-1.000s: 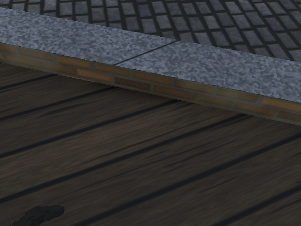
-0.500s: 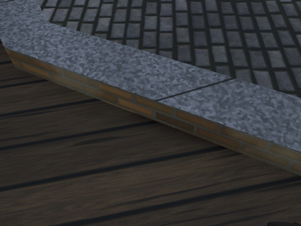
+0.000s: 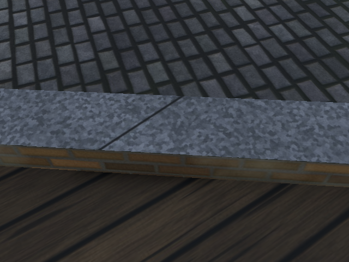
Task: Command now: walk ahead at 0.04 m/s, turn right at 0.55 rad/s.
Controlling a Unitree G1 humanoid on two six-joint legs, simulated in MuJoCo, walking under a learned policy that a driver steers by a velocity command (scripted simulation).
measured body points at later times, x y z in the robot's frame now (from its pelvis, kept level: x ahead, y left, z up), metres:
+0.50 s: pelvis +0.02 -0.01 +0.00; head +0.04 -0.02 +0.45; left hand +0.23 +0.21 -0.09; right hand +0.10 -0.31 -0.11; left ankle +0.04 +0.12 -0.74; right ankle +0.02 -0.12 -0.73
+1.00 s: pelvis +0.03 +0.01 +0.00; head +0.04 +0.01 +0.45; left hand +0.20 +0.24 -0.11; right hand +0.10 -0.27 -0.12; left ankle +0.04 +0.12 -0.73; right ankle +0.02 -0.12 -0.73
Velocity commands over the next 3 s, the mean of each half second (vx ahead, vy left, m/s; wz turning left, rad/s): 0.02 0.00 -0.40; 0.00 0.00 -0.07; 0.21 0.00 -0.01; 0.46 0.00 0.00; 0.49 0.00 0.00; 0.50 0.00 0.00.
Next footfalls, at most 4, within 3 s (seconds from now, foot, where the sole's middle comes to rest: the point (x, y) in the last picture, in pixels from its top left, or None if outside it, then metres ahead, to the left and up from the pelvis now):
0.04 right None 0.06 -0.12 -0.77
0.48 left None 0.08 0.11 -0.77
1.76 left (175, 261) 0.47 0.05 -0.77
2.26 right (227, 219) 0.63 -0.16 -0.77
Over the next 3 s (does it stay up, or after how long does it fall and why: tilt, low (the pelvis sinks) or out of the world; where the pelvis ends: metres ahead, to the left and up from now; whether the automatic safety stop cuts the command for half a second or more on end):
stays up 0.94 -0.05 0.14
